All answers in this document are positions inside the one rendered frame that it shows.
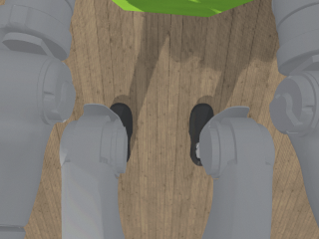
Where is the left robot forearm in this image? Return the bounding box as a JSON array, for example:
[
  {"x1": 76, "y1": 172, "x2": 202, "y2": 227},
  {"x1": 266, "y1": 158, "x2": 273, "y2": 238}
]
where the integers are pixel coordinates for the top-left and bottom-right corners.
[{"x1": 0, "y1": 0, "x2": 76, "y2": 62}]

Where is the left robot foot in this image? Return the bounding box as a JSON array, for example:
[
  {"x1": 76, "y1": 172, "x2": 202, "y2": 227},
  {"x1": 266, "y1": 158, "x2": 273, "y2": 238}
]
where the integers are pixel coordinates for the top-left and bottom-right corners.
[{"x1": 110, "y1": 103, "x2": 133, "y2": 162}]

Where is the right robot upper arm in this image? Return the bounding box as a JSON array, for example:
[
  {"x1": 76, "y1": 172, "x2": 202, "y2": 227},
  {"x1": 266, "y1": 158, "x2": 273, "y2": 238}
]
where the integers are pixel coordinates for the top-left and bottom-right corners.
[{"x1": 269, "y1": 71, "x2": 319, "y2": 228}]

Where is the right robot forearm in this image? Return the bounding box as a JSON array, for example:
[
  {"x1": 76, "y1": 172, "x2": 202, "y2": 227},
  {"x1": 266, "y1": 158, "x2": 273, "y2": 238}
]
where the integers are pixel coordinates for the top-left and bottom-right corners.
[{"x1": 271, "y1": 0, "x2": 319, "y2": 77}]

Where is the carton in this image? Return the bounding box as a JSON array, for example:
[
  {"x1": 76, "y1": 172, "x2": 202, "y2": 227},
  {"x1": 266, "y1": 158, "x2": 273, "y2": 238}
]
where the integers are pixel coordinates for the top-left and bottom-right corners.
[{"x1": 112, "y1": 0, "x2": 253, "y2": 18}]

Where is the robot left thigh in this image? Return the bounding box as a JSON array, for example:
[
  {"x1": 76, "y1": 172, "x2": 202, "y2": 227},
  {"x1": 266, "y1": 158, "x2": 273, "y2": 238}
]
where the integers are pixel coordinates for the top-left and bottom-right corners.
[{"x1": 61, "y1": 115, "x2": 128, "y2": 239}]

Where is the left robot upper arm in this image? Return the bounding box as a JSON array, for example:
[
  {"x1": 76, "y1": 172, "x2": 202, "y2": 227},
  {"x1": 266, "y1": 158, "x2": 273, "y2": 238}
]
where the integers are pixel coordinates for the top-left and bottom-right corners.
[{"x1": 0, "y1": 49, "x2": 76, "y2": 239}]

